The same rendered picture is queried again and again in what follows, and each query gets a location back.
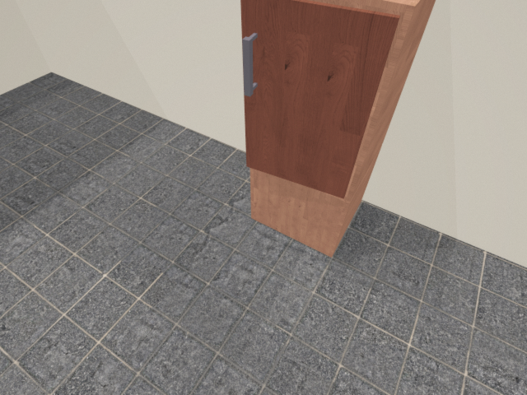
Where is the cupboard door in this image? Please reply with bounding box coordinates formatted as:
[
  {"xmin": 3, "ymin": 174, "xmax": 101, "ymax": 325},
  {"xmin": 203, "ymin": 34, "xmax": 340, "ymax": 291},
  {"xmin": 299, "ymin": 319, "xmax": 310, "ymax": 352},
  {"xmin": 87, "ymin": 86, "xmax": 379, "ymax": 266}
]
[{"xmin": 240, "ymin": 0, "xmax": 400, "ymax": 199}]

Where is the handle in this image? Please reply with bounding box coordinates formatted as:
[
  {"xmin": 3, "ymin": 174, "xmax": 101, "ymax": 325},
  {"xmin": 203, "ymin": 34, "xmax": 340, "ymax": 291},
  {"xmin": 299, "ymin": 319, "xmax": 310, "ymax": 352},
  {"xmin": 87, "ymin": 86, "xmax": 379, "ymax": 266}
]
[{"xmin": 242, "ymin": 33, "xmax": 258, "ymax": 97}]

